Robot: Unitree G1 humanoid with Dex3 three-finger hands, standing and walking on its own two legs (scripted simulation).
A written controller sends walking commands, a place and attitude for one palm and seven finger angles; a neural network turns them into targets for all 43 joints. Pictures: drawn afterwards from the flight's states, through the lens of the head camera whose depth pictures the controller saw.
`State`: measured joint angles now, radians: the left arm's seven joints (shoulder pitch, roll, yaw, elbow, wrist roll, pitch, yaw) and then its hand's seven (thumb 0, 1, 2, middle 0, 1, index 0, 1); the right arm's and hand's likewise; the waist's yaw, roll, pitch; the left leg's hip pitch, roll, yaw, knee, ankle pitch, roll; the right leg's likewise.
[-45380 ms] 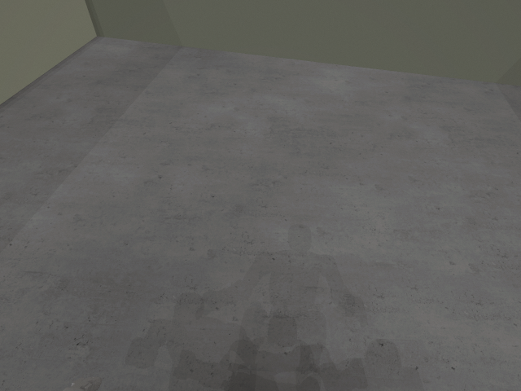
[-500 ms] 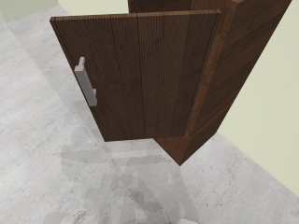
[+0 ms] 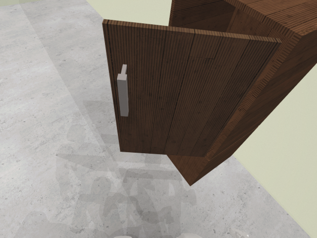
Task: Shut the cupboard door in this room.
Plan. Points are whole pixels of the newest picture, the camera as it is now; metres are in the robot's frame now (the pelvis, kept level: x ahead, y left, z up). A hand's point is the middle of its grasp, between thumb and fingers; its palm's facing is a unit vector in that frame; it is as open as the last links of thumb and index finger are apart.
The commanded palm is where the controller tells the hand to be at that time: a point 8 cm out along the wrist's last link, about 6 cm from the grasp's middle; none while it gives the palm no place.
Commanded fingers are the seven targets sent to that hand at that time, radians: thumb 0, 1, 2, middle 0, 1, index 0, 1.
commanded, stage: come to a stop and stand still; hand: left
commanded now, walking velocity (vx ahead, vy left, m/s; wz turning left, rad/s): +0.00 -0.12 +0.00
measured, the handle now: (124, 91) +0.45 +0.14 +0.08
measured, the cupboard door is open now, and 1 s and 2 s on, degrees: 54 54 54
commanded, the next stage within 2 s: look again from close up in 1.26 s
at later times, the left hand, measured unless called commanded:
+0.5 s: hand out of the picture -0.03 +0.12 -0.17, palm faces -0.02 -0.98 -0.19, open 7.3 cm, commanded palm none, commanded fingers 0.00 0.90 0.90 -0.20 -0.30 -0.20 -0.30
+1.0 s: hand out of the picture -0.04 +0.09 -0.18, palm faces +0.04 -0.99 -0.14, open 7.4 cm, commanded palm none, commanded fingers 0.00 0.90 0.90 -0.20 -0.30 -0.20 -0.30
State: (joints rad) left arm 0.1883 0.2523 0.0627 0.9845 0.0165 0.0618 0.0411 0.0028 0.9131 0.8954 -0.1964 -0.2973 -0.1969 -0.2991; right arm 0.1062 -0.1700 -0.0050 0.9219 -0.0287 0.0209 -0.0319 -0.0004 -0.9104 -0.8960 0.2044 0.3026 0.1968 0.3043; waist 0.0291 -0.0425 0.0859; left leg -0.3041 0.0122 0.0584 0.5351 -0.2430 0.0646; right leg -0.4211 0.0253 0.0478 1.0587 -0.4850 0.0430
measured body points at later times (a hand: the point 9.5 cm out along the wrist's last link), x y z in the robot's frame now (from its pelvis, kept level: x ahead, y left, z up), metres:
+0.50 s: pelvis -0.05 -0.05 +0.00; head -0.05 -0.05 +0.45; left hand -0.03 +0.17 -0.16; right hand -0.10 -0.29 -0.16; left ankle +0.03 +0.08 -0.74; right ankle -0.09 -0.17 -0.74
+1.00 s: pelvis -0.02 -0.06 +0.00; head +0.00 -0.05 +0.45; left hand -0.04 +0.14 -0.16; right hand -0.03 -0.28 -0.16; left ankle +0.03 +0.08 -0.74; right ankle -0.09 -0.17 -0.74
